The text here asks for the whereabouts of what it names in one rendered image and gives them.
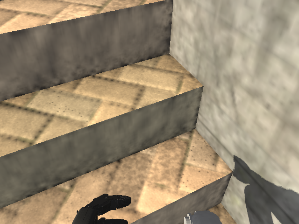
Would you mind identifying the robot right thigh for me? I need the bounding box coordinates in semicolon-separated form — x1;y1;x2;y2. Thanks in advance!
184;210;222;224

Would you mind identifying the robot left hand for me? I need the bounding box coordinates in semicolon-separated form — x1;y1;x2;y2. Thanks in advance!
72;193;132;224

